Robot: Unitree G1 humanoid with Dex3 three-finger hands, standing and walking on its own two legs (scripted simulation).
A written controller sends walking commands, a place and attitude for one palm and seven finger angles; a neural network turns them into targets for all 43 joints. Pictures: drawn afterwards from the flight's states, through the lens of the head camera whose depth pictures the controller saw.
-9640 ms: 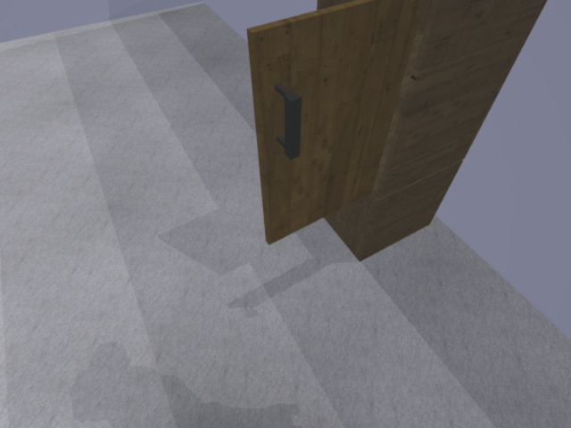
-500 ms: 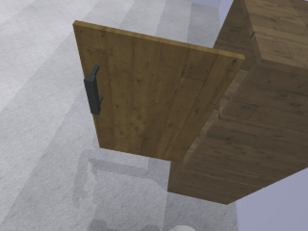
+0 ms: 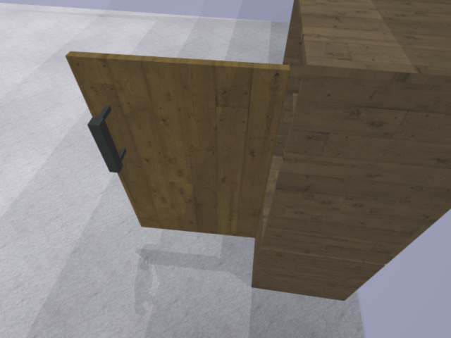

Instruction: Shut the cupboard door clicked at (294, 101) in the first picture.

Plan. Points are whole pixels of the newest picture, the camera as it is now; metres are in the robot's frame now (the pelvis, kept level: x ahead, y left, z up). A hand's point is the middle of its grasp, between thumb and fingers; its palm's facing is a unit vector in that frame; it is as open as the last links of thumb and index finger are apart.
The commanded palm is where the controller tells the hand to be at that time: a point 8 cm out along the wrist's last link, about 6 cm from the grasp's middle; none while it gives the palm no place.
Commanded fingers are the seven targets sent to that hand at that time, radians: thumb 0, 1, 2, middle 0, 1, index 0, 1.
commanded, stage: come to a stop and stand still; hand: left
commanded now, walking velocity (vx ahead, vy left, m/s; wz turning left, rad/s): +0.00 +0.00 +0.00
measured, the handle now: (111, 140) +0.48 +0.25 +0.08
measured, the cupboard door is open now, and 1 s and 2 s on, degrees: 92 92 92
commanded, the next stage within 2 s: look again from close up in 0.10 s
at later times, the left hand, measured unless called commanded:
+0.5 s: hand out of the picture +0.01 +0.17 -0.17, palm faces +0.00 -0.97 -0.24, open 7.4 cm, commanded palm none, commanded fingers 0.00 0.90 0.90 -0.20 -0.30 -0.20 -0.30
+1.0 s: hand out of the picture +0.03 +0.17 -0.17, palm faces -0.02 -0.98 -0.22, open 7.4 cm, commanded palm none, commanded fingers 0.00 0.90 0.90 -0.20 -0.30 -0.20 -0.30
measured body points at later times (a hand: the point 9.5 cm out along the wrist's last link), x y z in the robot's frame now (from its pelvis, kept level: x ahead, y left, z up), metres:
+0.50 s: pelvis +0.01 -0.01 +0.00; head +0.02 -0.03 +0.45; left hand +0.01 +0.22 -0.15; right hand +0.05 -0.24 -0.16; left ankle +0.01 +0.10 -0.74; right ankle -0.04 -0.14 -0.74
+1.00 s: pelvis +0.02 -0.01 +0.00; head +0.04 -0.01 +0.45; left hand +0.03 +0.22 -0.15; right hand +0.02 -0.24 -0.16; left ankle +0.01 +0.10 -0.74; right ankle -0.04 -0.14 -0.74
